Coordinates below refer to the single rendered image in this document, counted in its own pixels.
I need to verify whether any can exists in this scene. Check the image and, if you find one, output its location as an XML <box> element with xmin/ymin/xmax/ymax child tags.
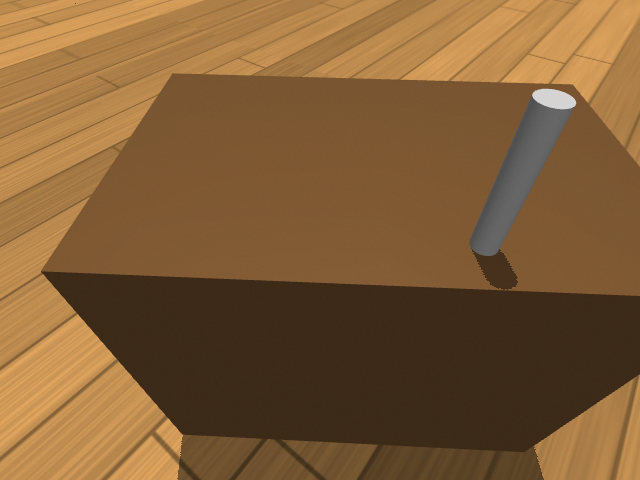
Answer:
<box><xmin>469</xmin><ymin>89</ymin><xmax>576</xmax><ymax>256</ymax></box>

